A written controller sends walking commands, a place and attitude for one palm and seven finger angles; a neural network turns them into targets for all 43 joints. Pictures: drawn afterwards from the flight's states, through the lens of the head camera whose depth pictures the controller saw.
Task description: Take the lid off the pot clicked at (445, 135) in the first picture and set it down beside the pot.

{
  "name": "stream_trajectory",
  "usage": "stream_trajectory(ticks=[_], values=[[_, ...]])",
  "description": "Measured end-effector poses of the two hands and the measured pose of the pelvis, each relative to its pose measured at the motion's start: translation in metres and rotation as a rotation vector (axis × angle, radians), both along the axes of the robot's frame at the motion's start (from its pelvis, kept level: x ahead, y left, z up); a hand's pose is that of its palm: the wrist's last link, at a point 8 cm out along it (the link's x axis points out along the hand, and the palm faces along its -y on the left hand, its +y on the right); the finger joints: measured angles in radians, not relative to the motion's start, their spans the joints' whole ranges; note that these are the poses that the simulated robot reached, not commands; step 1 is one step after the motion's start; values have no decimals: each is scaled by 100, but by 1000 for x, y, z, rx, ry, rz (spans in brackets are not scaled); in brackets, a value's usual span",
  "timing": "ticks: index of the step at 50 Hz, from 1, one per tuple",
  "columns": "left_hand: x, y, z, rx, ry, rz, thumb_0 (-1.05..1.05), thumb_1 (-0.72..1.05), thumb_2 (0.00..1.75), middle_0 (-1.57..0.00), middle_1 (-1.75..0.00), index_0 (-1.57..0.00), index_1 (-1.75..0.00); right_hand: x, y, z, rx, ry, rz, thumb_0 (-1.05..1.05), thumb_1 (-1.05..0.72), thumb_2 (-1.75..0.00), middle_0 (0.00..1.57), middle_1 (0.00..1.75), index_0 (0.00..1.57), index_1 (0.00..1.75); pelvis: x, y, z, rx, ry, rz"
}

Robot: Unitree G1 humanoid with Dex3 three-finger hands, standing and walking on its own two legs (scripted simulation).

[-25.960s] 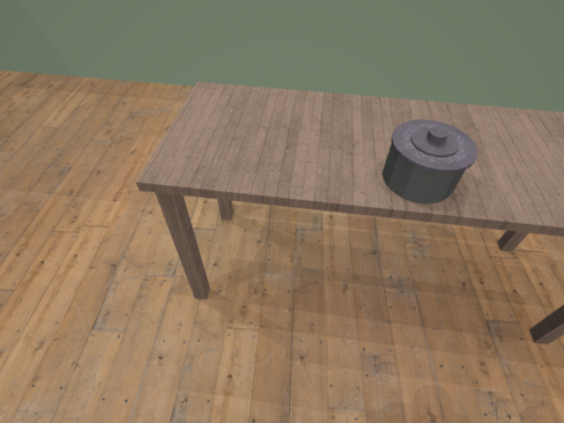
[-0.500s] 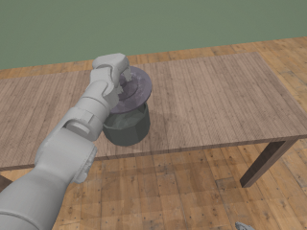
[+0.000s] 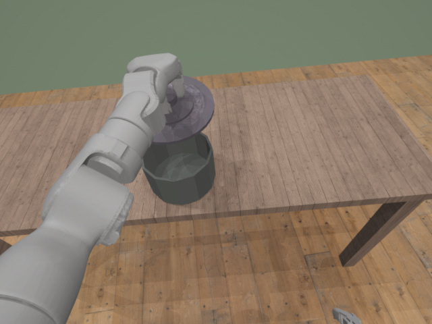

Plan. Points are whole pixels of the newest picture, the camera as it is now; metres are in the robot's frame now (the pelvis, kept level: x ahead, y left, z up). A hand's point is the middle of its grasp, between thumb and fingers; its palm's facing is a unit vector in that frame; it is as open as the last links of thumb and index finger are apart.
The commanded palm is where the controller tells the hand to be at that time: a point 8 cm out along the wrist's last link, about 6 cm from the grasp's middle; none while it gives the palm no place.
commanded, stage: lift the lid straight up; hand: left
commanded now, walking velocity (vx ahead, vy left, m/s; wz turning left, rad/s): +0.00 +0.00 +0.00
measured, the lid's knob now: (166, 97) +0.52 +0.08 +0.15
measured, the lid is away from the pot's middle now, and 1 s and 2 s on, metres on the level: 0.01 0.08 0.20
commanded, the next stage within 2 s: move the lid sideways beside the pot in 0.18 s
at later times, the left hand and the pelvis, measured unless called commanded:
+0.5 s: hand (151, 98) +0.49 +0.10 +0.17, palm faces -0.27 -0.08 -0.96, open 7.1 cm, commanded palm +0.48 +0.11 +0.25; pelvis +0.00 +0.01 +0.00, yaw -1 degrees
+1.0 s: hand (116, 105) +0.48 +0.16 +0.17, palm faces -0.29 -0.06 -0.95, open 7.1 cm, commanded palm +0.47 +0.17 +0.25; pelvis +0.00 +0.01 +0.00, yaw +0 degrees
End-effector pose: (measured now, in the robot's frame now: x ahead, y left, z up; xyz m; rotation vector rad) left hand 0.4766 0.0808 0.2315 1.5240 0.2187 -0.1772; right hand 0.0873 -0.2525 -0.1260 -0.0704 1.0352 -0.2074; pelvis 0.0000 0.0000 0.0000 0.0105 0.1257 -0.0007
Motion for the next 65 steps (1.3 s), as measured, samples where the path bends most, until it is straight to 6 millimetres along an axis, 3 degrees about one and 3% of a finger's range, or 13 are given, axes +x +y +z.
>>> stream_trajectory(ticks=[19, 46, 65], values=[[5, 7, 1, -26, 9, 3, -3, 35, 63, -75, -96, -66, -92, 0, 4, 2, -6, 11, 4, 1, -91, -90, 20, 30, 20, 30, 2, 5, 1, -2, 7, -7], [-2, 78, -1, 8, 42, 49, -3, 35, 63, -75, -97, -66, -92, 3, 3, 9, -41, 11, 15, 1, -91, -90, 20, 30, 20, 30, -2, 9, 1, -11, -8, 6], [-5, 118, 1, 8, 70, 90, -3, 35, 63, -75, -97, -66, -92, -13, 5, 9, -51, 52, -6, 1, -91, -90, 20, 30, 20, 30, -5, 14, 1, -17, -8, 1]])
